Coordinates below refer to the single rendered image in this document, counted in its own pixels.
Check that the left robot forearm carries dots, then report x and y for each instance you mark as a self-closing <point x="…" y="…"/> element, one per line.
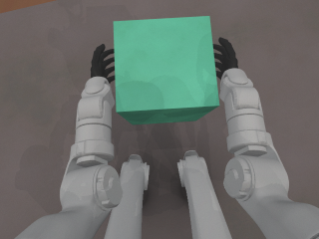
<point x="93" y="139"/>

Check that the carton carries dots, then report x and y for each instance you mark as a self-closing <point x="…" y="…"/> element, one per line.
<point x="164" y="69"/>

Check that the right robot forearm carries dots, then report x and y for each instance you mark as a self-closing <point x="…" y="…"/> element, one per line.
<point x="244" y="117"/>

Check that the robot left upper arm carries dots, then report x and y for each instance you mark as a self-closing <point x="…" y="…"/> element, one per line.
<point x="87" y="197"/>

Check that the robot left hand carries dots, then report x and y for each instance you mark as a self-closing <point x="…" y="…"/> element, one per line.
<point x="98" y="68"/>

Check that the robot right hand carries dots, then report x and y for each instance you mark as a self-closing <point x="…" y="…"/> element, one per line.
<point x="228" y="58"/>

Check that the robot right thigh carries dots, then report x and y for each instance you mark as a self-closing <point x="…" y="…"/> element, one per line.
<point x="206" y="217"/>

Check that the robot right shin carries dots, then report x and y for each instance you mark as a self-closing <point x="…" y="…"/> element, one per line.
<point x="193" y="152"/>

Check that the robot right upper arm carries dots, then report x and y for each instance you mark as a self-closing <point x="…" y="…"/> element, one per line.
<point x="260" y="185"/>

